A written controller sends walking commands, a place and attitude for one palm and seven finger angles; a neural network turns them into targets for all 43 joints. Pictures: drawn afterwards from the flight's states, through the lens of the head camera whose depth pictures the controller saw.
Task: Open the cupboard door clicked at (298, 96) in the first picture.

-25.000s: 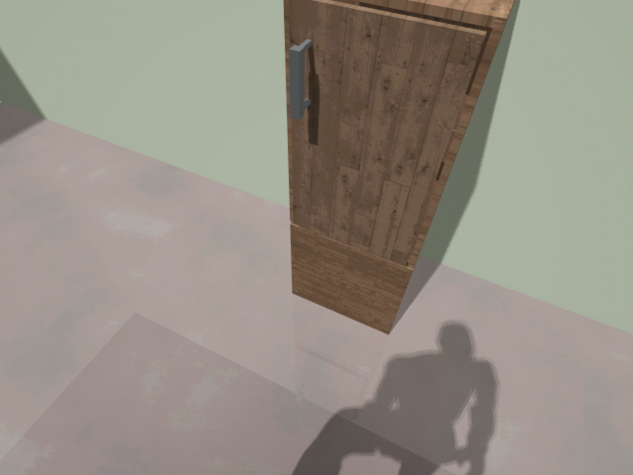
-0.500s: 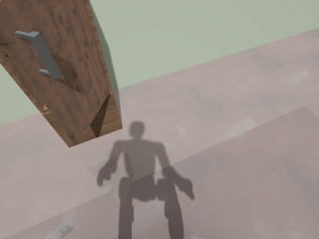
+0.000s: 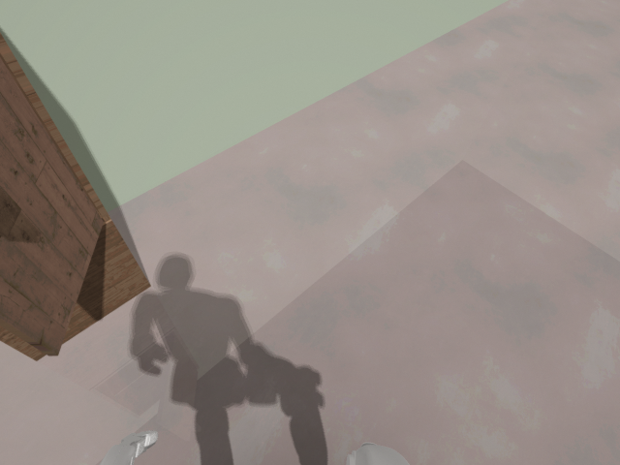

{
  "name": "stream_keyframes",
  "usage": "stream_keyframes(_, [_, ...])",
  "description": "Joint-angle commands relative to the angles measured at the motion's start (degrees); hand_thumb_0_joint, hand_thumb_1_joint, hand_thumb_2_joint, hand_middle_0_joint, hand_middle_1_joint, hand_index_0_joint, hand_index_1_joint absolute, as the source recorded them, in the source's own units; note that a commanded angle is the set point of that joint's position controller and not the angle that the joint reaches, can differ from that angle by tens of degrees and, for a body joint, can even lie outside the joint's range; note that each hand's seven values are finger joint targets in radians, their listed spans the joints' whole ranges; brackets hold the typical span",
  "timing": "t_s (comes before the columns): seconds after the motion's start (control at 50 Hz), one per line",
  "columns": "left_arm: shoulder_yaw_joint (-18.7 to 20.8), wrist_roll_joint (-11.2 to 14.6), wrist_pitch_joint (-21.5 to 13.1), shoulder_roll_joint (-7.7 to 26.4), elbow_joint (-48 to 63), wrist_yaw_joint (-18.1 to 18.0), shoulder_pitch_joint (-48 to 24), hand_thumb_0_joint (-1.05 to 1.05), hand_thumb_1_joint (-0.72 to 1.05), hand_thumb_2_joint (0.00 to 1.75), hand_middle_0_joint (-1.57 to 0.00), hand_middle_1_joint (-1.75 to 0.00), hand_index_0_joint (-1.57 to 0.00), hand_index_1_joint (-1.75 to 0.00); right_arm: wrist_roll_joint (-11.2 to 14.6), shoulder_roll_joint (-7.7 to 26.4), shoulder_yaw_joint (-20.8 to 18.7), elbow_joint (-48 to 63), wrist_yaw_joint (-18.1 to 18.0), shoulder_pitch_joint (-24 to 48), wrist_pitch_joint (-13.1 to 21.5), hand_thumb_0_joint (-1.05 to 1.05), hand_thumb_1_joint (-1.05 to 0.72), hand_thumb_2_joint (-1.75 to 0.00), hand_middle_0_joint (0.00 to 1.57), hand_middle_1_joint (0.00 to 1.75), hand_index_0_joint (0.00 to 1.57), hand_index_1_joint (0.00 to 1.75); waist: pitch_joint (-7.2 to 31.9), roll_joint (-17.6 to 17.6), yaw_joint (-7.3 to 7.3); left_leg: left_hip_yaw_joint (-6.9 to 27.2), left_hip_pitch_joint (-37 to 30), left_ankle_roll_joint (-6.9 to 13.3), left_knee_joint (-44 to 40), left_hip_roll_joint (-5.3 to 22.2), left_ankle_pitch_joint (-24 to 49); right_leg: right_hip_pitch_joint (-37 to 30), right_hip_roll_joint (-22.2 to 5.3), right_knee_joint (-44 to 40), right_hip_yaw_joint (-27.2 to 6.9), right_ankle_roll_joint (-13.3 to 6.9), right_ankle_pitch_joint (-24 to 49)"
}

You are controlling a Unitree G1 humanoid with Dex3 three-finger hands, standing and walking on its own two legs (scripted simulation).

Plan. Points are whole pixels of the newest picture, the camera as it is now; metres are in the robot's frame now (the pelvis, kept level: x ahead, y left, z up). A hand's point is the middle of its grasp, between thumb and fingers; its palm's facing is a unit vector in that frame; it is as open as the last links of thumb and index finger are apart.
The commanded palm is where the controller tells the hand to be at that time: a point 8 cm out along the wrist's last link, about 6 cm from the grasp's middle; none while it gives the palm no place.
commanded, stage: walk to a spot facing it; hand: left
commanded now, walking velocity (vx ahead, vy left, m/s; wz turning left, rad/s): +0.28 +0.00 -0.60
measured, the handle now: out of the picture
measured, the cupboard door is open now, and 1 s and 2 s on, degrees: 49 49 49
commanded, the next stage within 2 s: turn to face it in 1.62 s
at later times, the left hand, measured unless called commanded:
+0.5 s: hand (206, 413) +0.20 +0.17 -0.19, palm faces -0.28 -0.95 -0.17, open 7.4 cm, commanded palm none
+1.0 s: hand (333, 258) +0.49 -0.02 -0.17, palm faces -0.46 -0.87 -0.19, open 7.3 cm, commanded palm none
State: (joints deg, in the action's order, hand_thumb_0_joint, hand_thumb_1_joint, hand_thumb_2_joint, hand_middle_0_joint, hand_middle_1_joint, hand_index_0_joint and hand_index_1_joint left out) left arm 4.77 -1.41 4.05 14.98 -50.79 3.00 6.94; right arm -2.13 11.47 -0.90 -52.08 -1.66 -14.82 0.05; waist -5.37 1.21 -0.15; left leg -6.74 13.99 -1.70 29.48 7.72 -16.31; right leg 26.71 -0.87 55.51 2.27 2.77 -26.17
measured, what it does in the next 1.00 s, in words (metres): walks ahead, turning right: right foot, then left foot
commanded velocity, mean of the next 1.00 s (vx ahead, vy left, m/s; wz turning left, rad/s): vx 0.35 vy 0.00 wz -0.38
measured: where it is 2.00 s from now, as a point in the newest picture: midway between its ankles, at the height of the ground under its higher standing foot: (411, 308)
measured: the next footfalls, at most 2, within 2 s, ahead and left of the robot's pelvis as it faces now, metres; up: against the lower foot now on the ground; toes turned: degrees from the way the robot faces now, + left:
right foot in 0.14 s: +0.05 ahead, -0.15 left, +0.00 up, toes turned -11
left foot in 0.46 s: +0.26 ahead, +0.08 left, +0.00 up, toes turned -12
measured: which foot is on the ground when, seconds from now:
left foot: down 0.00-0.12, up 0.14-0.44, down 0.46-0.82, up 0.84-1.00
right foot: up 0.00-0.12, down 0.14-0.44, up 0.46-0.80, down 0.82-1.00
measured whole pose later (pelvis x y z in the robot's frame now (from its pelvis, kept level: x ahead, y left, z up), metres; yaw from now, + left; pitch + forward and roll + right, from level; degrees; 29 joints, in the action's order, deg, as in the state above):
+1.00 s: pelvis +0.33 -0.14 +0.00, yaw -27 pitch +1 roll +0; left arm 3.7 -1.1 -2.8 10.6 -56.6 0.4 8.9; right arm -1.3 10.9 -2.6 -60.1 0.4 -16.9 0.8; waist -4.4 0.5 3.1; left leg -5.5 26.8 -3.0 57.8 8.3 -21.9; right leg 13.1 -0.4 27.1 5.6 -2.1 -14.8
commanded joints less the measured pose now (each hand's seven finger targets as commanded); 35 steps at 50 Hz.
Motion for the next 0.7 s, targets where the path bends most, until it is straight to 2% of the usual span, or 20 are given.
stream_keyframes(0.0, [0.02, 0.16, -2.46, 1.93, 5.67, 0.94, -5.08, 0.00, 0.90, 0.90, -0.20, -0.30, -0.20, -0.30, -0.24, 13.72, -4.29, 1.73, -0.20, -5.84, 1.22, 0.00, -0.90, -0.90, 0.20, 0.30, 0.20, 0.30, 7.24, -13.69, 3.93, 6.22, -9.41, 6.81, -10.78, 12.06, 5.18, -0.06, -0.27, -11.32, 3.87, -0.91, -0.73])
stream_keyframes(0.04, [0.13, 0.08, -2.81, 2.32, 5.33, 1.03, -3.94, 0.00, 0.90, 0.90, -0.20, -0.30, -0.20, -0.30, -0.16, 14.35, -4.57, 1.83, 0.26, -5.06, 1.19, 0.00, -0.90, -0.90, 0.20, 0.30, 0.20, 0.30, 6.25, -12.58, 3.05, 4.45, -5.73, 6.06, -9.44, 12.97, -0.24, -6.08, 0.19, -18.82, 5.08, -1.66, 0.26])
stream_keyframes(0.08, [1.19, -0.15, -3.58, 5.26, 1.80, 0.46, 5.47, 0.00, 0.90, 0.90, -0.20, -0.30, -0.20, -0.30, 0.39, 12.82, -4.31, 2.49, 0.84, -2.49, 1.18, 0.00, -0.90, -0.90, 0.20, 0.30, 0.20, 0.30, 8.09, -4.60, -1.95, -1.13, 4.71, 2.06, 3.53, 8.13, -4.72, -23.72, 0.23, -31.07, 2.78, -4.23, 5.62])
stream_keyframes(0.1, [2.92, -0.65, -4.42, 12.31, -0.51, -0.50, 13.28, 0.00, 0.90, 0.90, -0.20, -0.30, -0.20, -0.30, 1.46, 8.11, -3.40, 4.98, 1.37, 1.32, 1.19, 0.00, -0.90, -0.90, 0.20, 0.30, 0.20, 0.30, 9.56, 14.19, -6.29, -8.25, 21.55, -1.50, 21.34, 0.49, -14.27, -36.15, -14.48, -39.77, -20.36, -10.12, -1.86])
stream_keyframes(0.12, [3.98, 0.35, -4.42, 16.32, -2.08, -1.81, 17.93, 0.00, 0.90, 0.90, -0.20, -0.30, -0.20, -0.30, 1.15, 7.77, -2.68, 8.55, 1.55, 9.47, 1.13, 0.00, -0.90, -0.90, 0.20, 0.30, 0.20, 0.30, 5.79, 20.05, -9.81, -0.97, 32.65, -2.08, 33.30, -2.87, -23.88, -34.86, -23.00, -43.90, -35.40, -16.46, 2.66])
stream_keyframes(0.14, [3.82, 0.66, -4.72, 15.55, -1.98, -2.41, 17.55, 0.00, 0.90, 0.90, -0.20, -0.30, -0.20, -0.30, 1.08, 9.03, -2.92, 9.25, 1.80, 11.43, 1.31, 0.00, -0.90, -0.90, 0.20, 0.30, 0.20, 0.30, 2.64, 14.74, -8.72, 6.00, 36.66, -1.56, 38.01, -0.65, -17.98, -33.36, -22.55, -44.03, -33.91, -18.51, 2.75])
stream_keyframes(0.16, [2.96, 0.55, -4.90, 13.06, -0.89, -2.72, 12.93, 0.00, 0.90, 0.90, -0.20, -0.30, -0.20, -0.30, 1.32, 9.43, -3.37, 8.44, 2.09, 9.12, 1.50, 0.00, -0.90, -0.90, 0.20, 0.30, 0.20, 0.30, 2.31, 12.95, -5.37, 6.83, 33.72, -1.68, 37.63, 1.44, -13.94, -27.66, -20.45, -44.32, -31.62, -17.59, -6.53])
stream_keyframes(0.2, [2.05, 0.07, -5.60, 9.29, 0.59, -3.10, 6.83, 0.00, 0.90, 0.90, -0.20, -0.30, -0.20, -0.30, 0.68, 8.79, -3.86, 6.02, 2.41, 8.38, 1.26, 0.00, -0.90, -0.90, 0.20, 0.30, 0.20, 0.30, 1.65, 10.77, -1.89, 6.51, 26.36, -2.47, 33.40, 0.79, -7.82, -20.32, -15.14, -43.05, -22.74, -14.66, 4.41])
stream_keyframes(0.28, [2.01, -0.08, -6.89, 9.58, -0.80, -2.56, 7.55, 0.00, 0.90, 0.90, -0.20, -0.30, -0.20, -0.30, 0.98, 5.48, -3.45, 5.45, 3.03, 7.48, 1.59, 0.00, -0.90, -0.90, 0.20, 0.30, 0.20, 0.30, 3.20, 7.52, -0.65, 3.09, 16.42, -3.04, 17.68, -2.38, -3.07, -17.88, -11.60, -40.36, -16.42, -13.64, 17.84])
stream_keyframes(0.34, [2.35, -0.01, -6.62, 10.18, -1.15, -2.00, 6.87, 0.00, 0.90, 0.90, -0.20, -0.30, -0.20, -0.30, 1.12, 5.64, -3.39, 4.57, 2.82, 5.17, 2.42, 0.00, -0.90, -0.90, 0.20, 0.30, 0.20, 0.30, 4.53, 7.38, 0.25, 0.95, 6.73, -2.50, 8.48, -5.26, 0.64, -14.60, -10.00, -38.61, -16.59, -12.56, 12.33])
stream_keyframes(0.38, [2.22, 0.23, -6.32, 8.87, -1.19, -1.79, 5.20, 0.00, 0.90, 0.90, -0.20, -0.30, -0.20, -0.30, 1.09, 7.17, -3.75, 2.65, 2.23, 0.16, 3.13, 0.00, -0.90, -0.90, 0.20, 0.30, 0.20, 0.30, 5.35, 4.75, 3.17, -0.19, -5.86, -2.32, 0.64, -6.19, 4.45, -7.53, -7.23, -34.55, -14.91, -10.25, 7.94])
stream_keyframes(0.4, [1.73, 0.22, -6.24, 6.58, -0.69, -1.58, 4.40, 0.00, 0.90, 0.90, -0.20, -0.30, -0.20, -0.30, 0.98, 10.01, -4.30, 0.52, 1.38, -6.06, 3.60, 0.00, -0.90, -0.90, 0.20, 0.30, 0.20, 0.30, 7.73, -1.40, 6.01, 2.74, -15.84, -1.36, -2.68, -3.58, 1.46, -2.25, -4.09, -25.96, -12.65, -8.47, 8.30])
stream_keyframes(0.42, [0.92, 0.84, -5.96, 2.28, 0.01, -1.20, 6.09, 0.00, 0.90, 0.90, -0.20, -0.30, -0.20, -0.30, -0.31, 16.79, -6.01, -1.15, 0.69, -13.77, 4.18, 0.00, -0.90, -0.90, 0.20, 0.30, 0.20, 0.30, 12.30, -19.04, 8.97, 24.08, -25.01, 3.84, -8.67, 11.96, -9.93, 8.25, 3.70, -6.55, -5.14, -4.95, -2.24])
stream_keyframes(0.44, [0.46, 0.79, -6.26, 2.01, 1.59, -1.13, 5.03, 0.00, 0.90, 0.90, -0.20, -0.30, -0.20, -0.30, -0.70, 18.78, -5.81, -1.74, 0.15, -18.62, 4.09, 0.00, -0.90, -0.90, 0.20, 0.30, 0.20, 0.30, 14.69, -22.05, 9.70, 39.55, -26.01, 9.93, -16.80, 22.56, -15.79, 13.97, 4.70, 9.64, -3.79, -4.15, -9.69])
stream_keyframes(0.46, [0.70, 0.40, -6.54, 2.82, 2.82, -0.88, 0.91, 0.00, 0.90, 0.90, -0.20, -0.30, -0.20, -0.30, -0.51, 18.06, -5.53, -0.80, 0.03, -15.29, 3.71, 0.00, -0.90, -0.90, 0.20, 0.30, 0.20, 0.30, 8.48, -11.98, 8.44, 40.05, -20.33, 13.25, -18.43, 24.49, -15.16, 17.07, -0.85, 15.84, -6.66, -4.56, -5.98])
stream_keyframes(0.48, [0.63, 0.09, -6.81, 2.81, 2.83, -0.66, -0.19, 0.00, 0.90, 0.90, -0.20, -0.30, -0.20, -0.30, -0.57, 15.59, -4.89, 0.71, 0.44, -11.78, 3.96, 0.00, -0.90, -0.90, 0.20, 0.30, 0.20, 0.30, 4.86, -5.25, 6.65, 36.29, -13.36, 13.28, -18.39, 22.77, -13.30, 17.37, -2.82, 18.46, -5.69, -4.35, -1.71])
stream_keyframes(0.52, [0.84, -0.44, -6.04, 0.98, 1.25, 0.14, -0.74, 0.00, 0.90, 0.90, -0.20, -0.30, -0.20, -0.30, -0.42, 10.42, -3.55, 0.53, 0.30, -6.28, 4.49, 0.00, -0.90, -0.90, 0.20, 0.30, 0.20, 0.30, -1.25, -9.47, 3.06, 22.62, -4.80, 9.26, -19.25, 16.26, -5.18, 15.27, -5.41, 16.19, -5.11, -3.30, 5.62])
stream_keyframes(0.58, [-0.24, -0.31, -4.81, -1.27, 0.73, 1.07, 1.13, 0.00, 0.90, 0.90, -0.20, -0.30, -0.20, -0.30, 0.01, 9.06, -3.03, -1.01, 0.05, -6.44, 5.03, 0.00, -0.90, -0.90, 0.20, 0.30, 0.20, 0.30, 2.96, -13.74, 1.46, 6.97, -7.74, 6.30, -16.88, 10.20, 9.53, 9.45, -4.80, 3.98, -0.65, -2.26, 9.68])
stream_keyframes(0.62, [-0.74, -0.14, -4.68, -1.52, 1.18, 1.17, -0.91, 0.00, 0.90, 0.90, -0.20, -0.30, -0.20, -0.30, 0.03, 9.23, -3.20, -1.83, 0.44, -7.70, 4.75, 0.00, -0.90, -0.90, 0.20, 0.30, 0.20, 0.30, 5.06, -12.87, 2.01, 2.20, -7.26, 6.07, -16.34, 9.32, 10.38, 4.51, -4.22, -5.75, 1.55, -2.44, 10.79])
stream_keyframes(0.68, [-0.81, -0.23, -4.92, -1.09, 1.64, 0.95, -3.76, 0.00, 0.90, 0.90, -0.20, -0.30, -0.20, -0.30, -0.15, 9.59, -3.58, -3.05, 0.96, -9.24, 4.12, 0.00, -0.90, -0.90, 0.20, 0.30, 0.20, 0.30, 3.97, -10.33, 2.69, 1.01, -6.74, 6.29, -16.08, 10.41, 8.55, -0.21, -2.28, -14.11, 4.63, -2.85, 11.82])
